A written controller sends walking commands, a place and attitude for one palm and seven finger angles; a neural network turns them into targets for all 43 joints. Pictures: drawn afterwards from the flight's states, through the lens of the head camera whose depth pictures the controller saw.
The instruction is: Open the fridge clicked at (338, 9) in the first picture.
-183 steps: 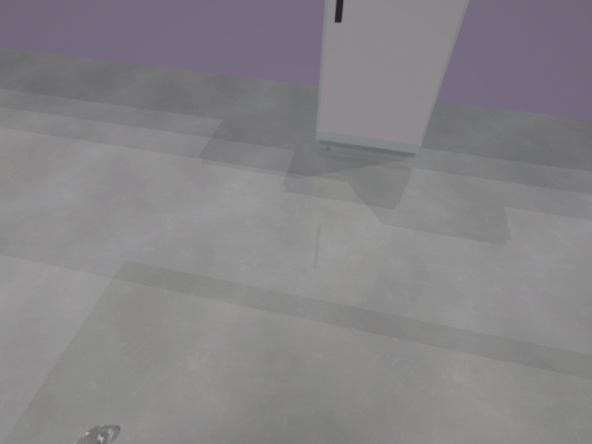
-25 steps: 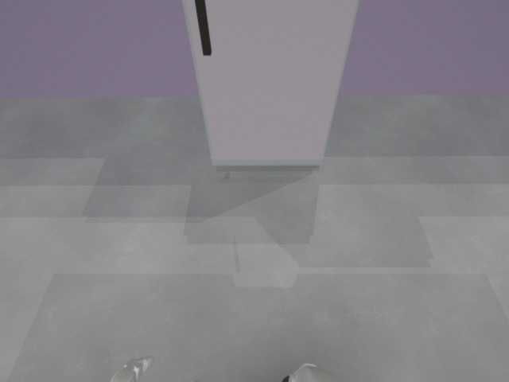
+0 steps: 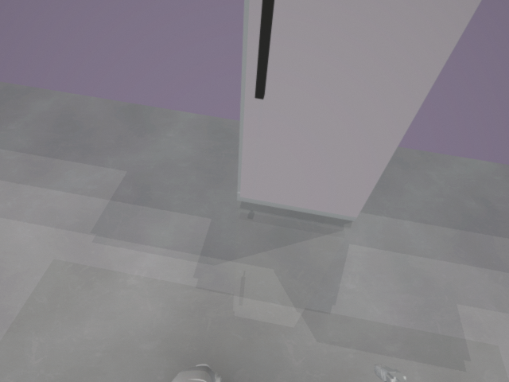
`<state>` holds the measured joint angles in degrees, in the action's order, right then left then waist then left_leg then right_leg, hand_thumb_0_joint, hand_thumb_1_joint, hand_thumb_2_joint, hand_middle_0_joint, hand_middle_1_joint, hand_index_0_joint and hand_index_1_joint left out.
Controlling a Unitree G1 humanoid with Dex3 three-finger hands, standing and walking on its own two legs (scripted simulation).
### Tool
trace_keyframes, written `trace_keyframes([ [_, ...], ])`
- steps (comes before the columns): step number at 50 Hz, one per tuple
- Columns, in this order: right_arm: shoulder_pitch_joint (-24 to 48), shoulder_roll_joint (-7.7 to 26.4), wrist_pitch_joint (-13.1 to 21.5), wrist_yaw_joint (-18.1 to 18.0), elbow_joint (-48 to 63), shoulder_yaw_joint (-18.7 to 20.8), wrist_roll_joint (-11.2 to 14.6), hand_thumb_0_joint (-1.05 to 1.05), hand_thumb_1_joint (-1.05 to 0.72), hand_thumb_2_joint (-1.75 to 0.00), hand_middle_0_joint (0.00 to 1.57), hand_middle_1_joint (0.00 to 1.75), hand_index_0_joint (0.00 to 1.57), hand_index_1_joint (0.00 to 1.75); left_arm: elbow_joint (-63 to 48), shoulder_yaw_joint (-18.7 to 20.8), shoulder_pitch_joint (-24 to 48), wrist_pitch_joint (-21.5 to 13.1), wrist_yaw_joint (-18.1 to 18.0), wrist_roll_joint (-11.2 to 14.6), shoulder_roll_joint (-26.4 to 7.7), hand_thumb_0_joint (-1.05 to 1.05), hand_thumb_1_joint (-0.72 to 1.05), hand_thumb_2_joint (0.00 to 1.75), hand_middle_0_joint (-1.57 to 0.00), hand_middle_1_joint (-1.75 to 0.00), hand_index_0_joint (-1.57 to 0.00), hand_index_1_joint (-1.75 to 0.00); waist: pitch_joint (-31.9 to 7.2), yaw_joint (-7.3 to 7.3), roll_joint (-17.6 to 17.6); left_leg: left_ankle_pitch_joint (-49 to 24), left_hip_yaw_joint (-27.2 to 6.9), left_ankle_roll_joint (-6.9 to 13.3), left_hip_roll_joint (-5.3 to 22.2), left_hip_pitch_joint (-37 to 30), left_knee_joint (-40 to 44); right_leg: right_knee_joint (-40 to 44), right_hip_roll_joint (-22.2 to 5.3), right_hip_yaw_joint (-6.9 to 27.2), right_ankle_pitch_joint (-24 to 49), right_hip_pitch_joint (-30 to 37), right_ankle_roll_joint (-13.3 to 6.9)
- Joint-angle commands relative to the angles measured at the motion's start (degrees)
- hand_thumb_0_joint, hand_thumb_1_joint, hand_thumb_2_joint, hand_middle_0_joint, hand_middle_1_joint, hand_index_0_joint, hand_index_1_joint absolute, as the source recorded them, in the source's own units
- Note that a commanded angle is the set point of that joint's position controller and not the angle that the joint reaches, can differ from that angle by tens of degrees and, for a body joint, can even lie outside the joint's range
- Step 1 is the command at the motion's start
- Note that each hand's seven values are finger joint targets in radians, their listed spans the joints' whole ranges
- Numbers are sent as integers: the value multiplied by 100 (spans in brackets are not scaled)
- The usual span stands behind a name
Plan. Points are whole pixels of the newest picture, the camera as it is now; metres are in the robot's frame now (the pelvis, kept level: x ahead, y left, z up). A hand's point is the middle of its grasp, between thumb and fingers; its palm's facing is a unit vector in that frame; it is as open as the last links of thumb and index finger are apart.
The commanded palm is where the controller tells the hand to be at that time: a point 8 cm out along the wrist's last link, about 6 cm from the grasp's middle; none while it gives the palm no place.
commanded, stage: walk to a spot facing it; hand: left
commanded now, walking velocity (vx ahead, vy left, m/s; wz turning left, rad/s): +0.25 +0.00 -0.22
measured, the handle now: (268, 10) +0.91 +0.06 +0.16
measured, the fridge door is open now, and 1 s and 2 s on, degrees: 0 0 0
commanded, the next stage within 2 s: take the last steps up to it in 0.02 s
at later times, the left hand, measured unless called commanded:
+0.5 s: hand (193, 312) +0.26 +0.14 -0.15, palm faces -0.03 -0.97 -0.23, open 7.3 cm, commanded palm none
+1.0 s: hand (188, 280) +0.32 +0.16 -0.16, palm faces +0.00 -0.99 -0.15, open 7.4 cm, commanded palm none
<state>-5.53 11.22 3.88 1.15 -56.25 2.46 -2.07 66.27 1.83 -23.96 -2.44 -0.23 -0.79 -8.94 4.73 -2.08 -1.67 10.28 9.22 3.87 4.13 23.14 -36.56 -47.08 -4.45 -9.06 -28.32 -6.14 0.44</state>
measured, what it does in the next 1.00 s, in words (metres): walks ahead: right foot, then left foot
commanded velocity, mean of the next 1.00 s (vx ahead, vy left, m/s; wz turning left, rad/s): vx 0.26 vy -0.01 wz -0.05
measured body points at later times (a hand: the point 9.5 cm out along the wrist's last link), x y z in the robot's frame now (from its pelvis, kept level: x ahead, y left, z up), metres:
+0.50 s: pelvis +0.17 -0.04 +0.01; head +0.18 -0.06 +0.46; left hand +0.26 +0.19 -0.13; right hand +0.10 -0.25 -0.16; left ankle +0.10 +0.08 -0.67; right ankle +0.21 -0.14 -0.72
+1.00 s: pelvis +0.33 -0.01 +0.02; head +0.34 +0.00 +0.47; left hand +0.32 +0.22 -0.15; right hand +0.36 -0.24 -0.13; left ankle +0.36 +0.09 -0.72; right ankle +0.29 -0.13 -0.65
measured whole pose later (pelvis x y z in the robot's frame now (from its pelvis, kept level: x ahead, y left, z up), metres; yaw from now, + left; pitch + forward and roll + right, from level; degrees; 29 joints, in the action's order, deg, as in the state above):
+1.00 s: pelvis +0.33 -0.01 +0.02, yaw -4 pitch -1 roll +1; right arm -13.8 8.4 3.7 -1.3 -59.7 2.3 -1.7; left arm 63.8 3.0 -18.1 -0.5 0.3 -1.5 -9.4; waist 2.1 -0.4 -2.4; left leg 12.8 10.6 1.7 2.7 12.9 -26.9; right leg -59.4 -5.0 -4.5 -22.2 -23.8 -0.8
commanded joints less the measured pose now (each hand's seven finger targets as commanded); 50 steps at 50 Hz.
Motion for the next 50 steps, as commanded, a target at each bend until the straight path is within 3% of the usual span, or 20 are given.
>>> trace_keyframes([
  [1,-1594,983,-27,-199,-269,226,89,0,-90,-90,20,30,20,30,-697,154,650,-159,29,-1,-508,0,90,90,-20,-30,-20,-30,-528,698,1069,218,-2529,751,2034,-2159,2234,-2911,-254,785,309,-3017,-137],
  [3,-1163,575,54,-221,-212,100,63,0,-90,-90,20,30,20,30,-511,154,387,-43,80,-66,-300,0,90,90,-20,-30,-20,-30,-225,313,671,-74,-1608,432,1657,-1281,2420,-2464,-419,810,796,-2533,-66],
  [6,-1050,383,79,-234,-229,82,98,0,-90,-90,20,30,20,30,-426,151,23,162,45,-87,-101,0,90,90,-20,-30,-20,-30,-235,85,726,-517,-754,363,1364,-824,2546,-1806,-409,678,1138,-2162,32],
  [16,-1593,531,-57,-209,-544,181,33,0,-90,-90,20,30,20,30,-906,166,1185,146,88,-94,-201,0,90,90,-20,-30,-20,-30,155,325,808,-11,-682,450,1457,-1269,2361,827,-173,263,1333,-1757,55],
  [19,-1555,429,-92,-202,-589,146,44,0,-90,-90,20,30,20,30,-680,215,567,38,77,-106,-385,0,90,90,-20,-30,-20,-30,-137,-12,377,123,-393,91,1062,-1012,1278,1951,96,75,1686,-400,-62],
  [20,-1539,279,-68,-170,-564,108,97,0,-90,-90,20,30,20,30,-479,278,-28,-43,46,-123,-707,0,90,90,-20,-30,-20,-30,-502,-281,-211,186,55,-140,671,-405,90,2301,-469,798,1575,601,-313],
  [21,-1543,-62,-34,-121,-397,32,133,0,-90,-90,20,30,20,30,-323,395,-606,-87,-10,-109,-1315,0,90,90,-20,-30,-20,-30,-728,-403,-1602,1650,479,-403,7,924,-1439,2894,-1755,2597,1914,1543,-918],
  [22,-1265,227,-102,-127,-241,50,125,0,-90,-90,20,30,20,30,-287,398,-863,-97,-55,-15,-1416,0,90,90,-20,-30,-20,-30,-834,-522,-1619,2515,-151,-375,10,1178,-2492,3357,-2147,3256,1723,1314,-1279],
  [23,-976,191,-111,-125,-222,95,110,0,-90,-90,20,30,20,30,-363,382,-494,-95,-88,-34,-1270,0,90,90,-20,-30,-20,-30,-588,-465,-1314,2097,-570,-336,194,1455,-3050,3484,-2081,3157,1331,908,-1338],
  [25,-903,128,-158,-91,-283,124,77,0,-90,-90,20,30,20,30,-551,257,193,-95,-118,-33,-824,0,90,90,-20,-30,-20,-30,-115,-115,-398,1192,-771,-369,468,1358,-3065,3606,-1706,2253,983,36,-1091],
  [28,-1380,-107,-265,-53,-447,109,44,0,-90,-90,20,30,20,30,-649,214,520,-173,-127,-77,-574,0,90,90,-20,-30,-20,-30,-121,254,-393,762,-566,-499,473,755,-2321,3704,-1324,1221,1603,-583,-906],
  [36,-679,-53,-159,50,-81,86,85,0,-90,-90,20,30,20,30,-436,249,265,-185,-47,-77,-831,0,90,90,-20,-30,-20,-30,3,115,-546,425,-251,-429,245,157,-235,3557,-1247,965,1495,-417,-940],
  [39,-1155,101,-85,5,-239,93,71,0,-90,-90,20,30,20,30,-416,271,346,-107,-23,-45,-818,0,90,90,-20,-30,-20,-30,-24,385,-183,99,66,-390,-23,-1145,657,2867,-918,660,1282,-898,-718],
  [40,-1630,324,-45,-42,-391,129,55,0,-90,-90,20,30,20,30,-411,237,310,-87,-8,-33,-679,0,90,90,-20,-30,-20,-30,-218,581,360,229,-141,-346,66,-1898,971,2024,-653,494,1455,-1190,-595],
  [41,-2185,837,-9,-113,-501,235,-8,0,-90,-90,20,30,20,30,-504,188,185,-70,31,0,-375,0,90,90,-20,-30,-20,-30,-502,743,1526,621,-1626,30,1135,-2649,1595,541,-86,63,848,-2029,-319],
  [42,-2616,1249,-57,-171,-532,314,19,0,-90,-90,20,30,20,30,-736,142,437,-85,58,-6,-250,0,90,90,-20,-30,-20,-30,-553,841,2098,735,-2982,508,2067,-2768,2315,-891,326,11,-445,-2752,-179],
  [43,-2390,1108,-75,-210,-539,269,25,0,-90,-90,20,30,20,30,-778,157,626,-57,22,-62,-346,0,90,90,-20,-30,-20,-30,-456,815,1793,1376,-2914,618,2113,-2323,2554,-1661,118,485,-466,-2877,-270],
  [45,-1633,640,-57,-242,-306,146,54,0,-90,-90,20,30,20,30,-693,186,742,-25,84,-62,-353,0,90,90,-20,-30,-20,-30,1,536,1220,1467,-2297,589,1804,-1500,2715,-2024,-219,746,365,-2950,-259],
  [47,-1254,424,24,-259,-266,82,63,0,-90,-90,20,30,20,30,-563,151,484,27,106,-81,-204,0,90,90,-20,-30,-20,-30,-65,236,869,423,-1508,453,1533,-1185,2656,-1534,-314,697,719,-2482,-151],
  [50,-1279,431,27,-263,-324,107,59,0,-90,-90,20,30,20,30,-575,120,436,112,72,-67,-49,0,90,90,-20,-30,-20,-30,-266,182,751,-483,-941,508,1327,-1231,2514,-495,-241,509,806,-2020,-49],
])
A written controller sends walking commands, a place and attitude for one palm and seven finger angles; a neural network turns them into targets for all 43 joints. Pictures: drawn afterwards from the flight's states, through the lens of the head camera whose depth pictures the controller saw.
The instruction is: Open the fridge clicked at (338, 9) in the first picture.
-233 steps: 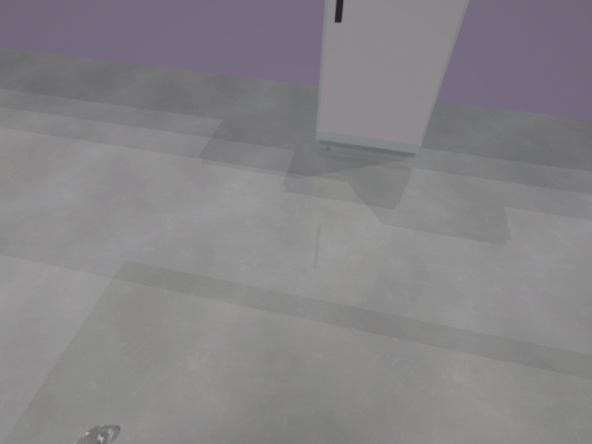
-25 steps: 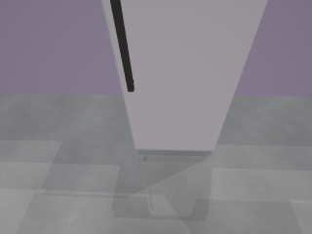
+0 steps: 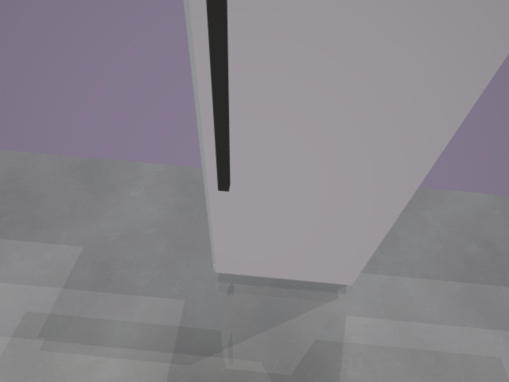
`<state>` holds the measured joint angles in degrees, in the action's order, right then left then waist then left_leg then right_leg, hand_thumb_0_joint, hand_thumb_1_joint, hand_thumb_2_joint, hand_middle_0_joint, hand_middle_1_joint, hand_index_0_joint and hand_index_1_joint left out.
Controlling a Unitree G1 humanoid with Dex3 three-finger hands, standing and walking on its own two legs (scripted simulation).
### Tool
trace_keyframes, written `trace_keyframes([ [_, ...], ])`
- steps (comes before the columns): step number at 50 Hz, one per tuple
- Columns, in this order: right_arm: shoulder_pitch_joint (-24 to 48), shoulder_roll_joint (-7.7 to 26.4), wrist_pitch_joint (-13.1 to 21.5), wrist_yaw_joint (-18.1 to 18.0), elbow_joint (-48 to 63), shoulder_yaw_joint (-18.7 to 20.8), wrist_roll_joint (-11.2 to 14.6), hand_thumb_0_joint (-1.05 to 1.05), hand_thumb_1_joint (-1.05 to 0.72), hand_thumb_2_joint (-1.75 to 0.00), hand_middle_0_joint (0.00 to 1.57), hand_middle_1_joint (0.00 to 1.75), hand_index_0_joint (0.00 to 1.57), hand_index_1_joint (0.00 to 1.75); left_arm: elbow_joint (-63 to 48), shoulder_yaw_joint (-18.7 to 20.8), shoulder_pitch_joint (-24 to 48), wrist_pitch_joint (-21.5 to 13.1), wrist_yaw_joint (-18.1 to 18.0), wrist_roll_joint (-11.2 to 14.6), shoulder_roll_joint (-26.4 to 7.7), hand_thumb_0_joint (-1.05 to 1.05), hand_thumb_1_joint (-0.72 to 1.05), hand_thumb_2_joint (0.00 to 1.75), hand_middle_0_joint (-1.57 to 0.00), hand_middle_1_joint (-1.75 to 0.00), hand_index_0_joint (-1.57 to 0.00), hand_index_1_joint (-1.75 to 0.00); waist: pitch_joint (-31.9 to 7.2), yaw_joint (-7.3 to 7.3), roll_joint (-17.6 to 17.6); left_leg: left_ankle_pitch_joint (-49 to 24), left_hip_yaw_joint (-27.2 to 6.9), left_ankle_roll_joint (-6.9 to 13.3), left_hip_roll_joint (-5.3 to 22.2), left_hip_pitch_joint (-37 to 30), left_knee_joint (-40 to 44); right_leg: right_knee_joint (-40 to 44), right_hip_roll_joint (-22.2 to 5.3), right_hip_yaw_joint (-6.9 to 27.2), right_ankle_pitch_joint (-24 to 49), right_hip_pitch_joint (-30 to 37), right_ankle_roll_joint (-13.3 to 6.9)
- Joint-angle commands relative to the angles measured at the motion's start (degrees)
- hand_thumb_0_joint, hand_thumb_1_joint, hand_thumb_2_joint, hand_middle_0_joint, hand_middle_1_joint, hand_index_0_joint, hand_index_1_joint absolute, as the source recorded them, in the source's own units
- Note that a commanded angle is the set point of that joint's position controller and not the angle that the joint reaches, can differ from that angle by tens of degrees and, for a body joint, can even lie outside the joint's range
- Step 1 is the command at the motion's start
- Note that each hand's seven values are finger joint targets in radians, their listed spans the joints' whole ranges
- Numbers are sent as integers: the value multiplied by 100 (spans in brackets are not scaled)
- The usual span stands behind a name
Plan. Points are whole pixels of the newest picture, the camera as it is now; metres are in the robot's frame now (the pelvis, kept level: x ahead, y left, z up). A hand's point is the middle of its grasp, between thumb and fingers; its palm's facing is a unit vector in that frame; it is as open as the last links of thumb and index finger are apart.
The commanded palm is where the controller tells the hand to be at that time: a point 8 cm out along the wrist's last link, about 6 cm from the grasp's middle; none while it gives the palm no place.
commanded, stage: take the last steps up to it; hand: left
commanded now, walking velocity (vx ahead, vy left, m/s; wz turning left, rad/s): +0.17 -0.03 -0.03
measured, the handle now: (222, 96) +0.58 +0.11 +0.15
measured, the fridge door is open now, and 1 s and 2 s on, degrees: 0 0 0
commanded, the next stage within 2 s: come to a stop and stand still in 0.08 s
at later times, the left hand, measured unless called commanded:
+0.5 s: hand (169, 381) +0.16 +0.16 -0.18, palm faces +0.05 -0.97 -0.23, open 7.3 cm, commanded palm none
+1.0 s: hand out of the picture +0.11 +0.16 -0.17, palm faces +0.01 -0.97 -0.25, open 7.4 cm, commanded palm none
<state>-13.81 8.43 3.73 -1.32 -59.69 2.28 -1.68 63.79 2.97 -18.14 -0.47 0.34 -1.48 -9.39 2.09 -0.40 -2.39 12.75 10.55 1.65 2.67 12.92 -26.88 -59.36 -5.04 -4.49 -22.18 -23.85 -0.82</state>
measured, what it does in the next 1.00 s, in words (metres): steps on the spot: right foot, then left foot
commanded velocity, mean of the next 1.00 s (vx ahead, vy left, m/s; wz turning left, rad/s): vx -0.04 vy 0.01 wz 0.00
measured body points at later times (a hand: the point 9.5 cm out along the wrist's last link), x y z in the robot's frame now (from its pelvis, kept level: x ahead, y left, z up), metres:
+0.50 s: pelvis +0.10 -0.02 -0.01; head +0.13 -0.03 +0.44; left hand +0.15 +0.21 -0.16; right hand +0.13 -0.25 -0.17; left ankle +0.12 +0.10 -0.74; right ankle +0.12 -0.12 -0.74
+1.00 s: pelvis +0.09 -0.02 -0.01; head +0.10 -0.04 +0.44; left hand +0.11 +0.21 -0.15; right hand +0.15 -0.25 -0.16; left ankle +0.12 +0.10 -0.74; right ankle +0.08 -0.13 -0.74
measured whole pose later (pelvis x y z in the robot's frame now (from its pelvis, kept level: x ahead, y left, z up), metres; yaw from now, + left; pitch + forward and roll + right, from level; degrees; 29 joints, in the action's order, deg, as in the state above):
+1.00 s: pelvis +0.09 -0.02 -0.01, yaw +0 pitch -1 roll +1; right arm -13.9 11.2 0.0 -0.5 -56.2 0.9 -1.3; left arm 58.5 -0.8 -17.3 -0.4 -2.2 -1.0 -8.7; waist 1.1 0.5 2.4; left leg 13.7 5.6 0.3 1.9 15.5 -30.7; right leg -32.7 -2.1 -3.8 -19.2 -12.1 -0.4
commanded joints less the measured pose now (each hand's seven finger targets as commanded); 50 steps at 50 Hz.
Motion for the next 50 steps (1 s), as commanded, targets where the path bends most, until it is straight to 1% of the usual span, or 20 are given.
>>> trace_keyframes([
  [1,-489,743,22,-8,-11,129,20,0,-90,-90,20,30,20,30,-360,-14,-44,-80,11,3,7,0,90,90,-20,-30,-20,-30,12,52,826,-773,-988,740,1443,-219,1512,1076,-141,-14,225,-137,89],
  [6,-476,774,-114,23,-144,170,15,0,-90,-90,20,30,20,30,-415,-8,50,-101,-2,-9,-34,0,90,90,-20,-30,-20,-30,150,-19,912,-204,-867,621,1337,21,1063,2379,156,-329,714,696,75],
  [8,-383,590,-131,44,-159,122,46,0,-90,-90,20,30,20,30,-269,48,-406,-163,-35,-22,-291,0,90,90,-20,-30,-20,-30,140,-290,335,468,-572,262,935,539,309,3269,112,-157,1157,1649,14],
  [10,-466,160,-156,87,7,12,102,0,-90,-90,20,30,20,30,-171,152,-861,-223,-115,-6,-1067,0,90,90,-20,-30,-20,-30,-46,-372,-1380,2028,-2,-187,34,1704,-1629,4354,-1652,2083,1508,2329,-722],
  [11,-335,341,-227,49,28,6,91,0,-90,-90,20,30,20,30,-185,126,-813,-263,-141,60,-1059,0,90,90,-20,-30,-20,-30,-236,-396,-1489,2215,-552,-200,136,1396,-2169,4576,-1774,2327,2436,1966,-934],
  [13,-518,212,-268,-14,-218,-42,136,0,-90,-90,20,30,20,30,-308,11,25,-261,-241,27,-704,0,90,90,-20,-30,-20,-30,-231,-18,-725,1733,-915,-275,300,1005,-2223,4111,-1566,1499,4480,1730,-1039],
  [17,-575,67,-433,-35,-357,-42,184,0,-90,-90,20,30,20,30,-416,53,369,-121,-314,21,-752,0,90,90,-20,-30,-20,-30,-440,16,-291,1172,-728,-374,96,555,-1488,3716,-1219,692,5183,1748,-916],
  [23,-464,290,-533,-24,-185,54,114,0,-90,-90,20,30,20,30,-536,167,569,83,-325,40,-881,0,90,90,-20,-30,-20,-30,-178,67,-508,172,-628,-384,106,56,-468,3521,-1122,613,3787,1171,-715],
  [24,-559,335,-513,-18,-190,67,104,0,-90,-90,20,30,20,30,-562,168,637,110,-319,59,-859,0,90,90,-20,-30,-20,-30,-180,136,-324,-506,-657,-342,196,-301,-66,3351,-998,530,3254,909,-547],
  [26,-381,709,-442,-31,-21,107,57,0,-90,-90,20,30,20,30,-678,108,453,165,-292,81,-555,0,90,90,-20,-30,-20,-30,-278,5,744,-2263,-1401,102,1059,-372,406,2857,-193,47,1627,695,-21],
  [28,-4,828,-392,-75,82,108,66,0,-90,-90,20,30,20,30,-669,40,492,215,-270,81,-414,0,90,90,-20,-30,-20,-30,-199,-64,1491,-2259,-1865,565,1435,215,1071,2112,162,-55,4,1063,161],
  [29,121,814,-374,-100,124,97,62,0,-90,-90,20,30,20,30,-632,31,457,237,-250,79,-446,0,90,90,-20,-30,-20,-30,-178,-62,1470,-2037,-1902,681,1473,217,1196,1782,149,118,-408,962,148],
  [32,343,811,-345,-111,142,110,56,0,-90,-90,20,30,20,30,-492,-35,239,192,-209,54,-359,0,90,90,-20,-30,-20,-30,-346,-136,1110,-2386,-1612,710,1303,-317,833,2214,128,233,-182,831,128],
  [35,215,742,-332,-69,99,130,140,0,-90,-90,20,30,20,30,-368,-70,56,66,-236,41,-535,0,90,90,-20,-30,-20,-30,-563,-31,471,-1846,-1163,174,713,-406,250,3720,-81,555,1701,1386,103],
  [38,154,552,-382,-16,17,74,134,0,-90,-90,20,30,20,30,-387,-90,340,-4,-242,54,-683,0,90,90,-20,-30,-20,-30,-385,144,-191,-740,-899,-156,423,-501,287,3857,-419,830,1983,1073,-82],
  [39,92,991,-316,28,331,106,130,0,-90,-90,20,30,20,30,-432,-139,-49,-48,-458,-31,-582,0,90,90,-20,-30,-20,-30,-308,128,500,-1149,-807,-188,557,-418,-444,3569,-361,888,2386,985,-57],
  [41,-42,714,-362,94,533,22,66,0,-90,-90,20,30,20,30,-854,-134,281,-63,-383,19,-817,0,90,90,-20,-30,-20,-30,-180,217,334,453,-945,-113,352,174,-160,3674,-254,891,-97,633,-257],
  [43,-97,624,-296,92,632,-41,45,0,-90,-90,20,30,20,30,-873,-157,185,-145,-324,32,-751,0,90,90,-20,-30,-20,-30,-102,184,487,-181,-1024,-30,336,106,12,3517,-176,755,578,614,-266],
  [46,-147,700,-295,82,700,-54,66,0,-90,-90,20,30,20,30,-878,-202,84,-118,-291,43,-675,0,90,90,-20,-30,-20,-30,86,138,-75,30,-1049,29,332,191,158,3569,-94,698,331,583,-214],
  [50,-210,696,-277,84,598,-109,61,0,-90,-90,20,30,20,30,-845,-230,57,-118,-260,62,-717,0,90,90,-20,-30,-20,-30,241,106,-72,37,-1000,9,268,153,248,3712,-144,729,229,547,-210],
])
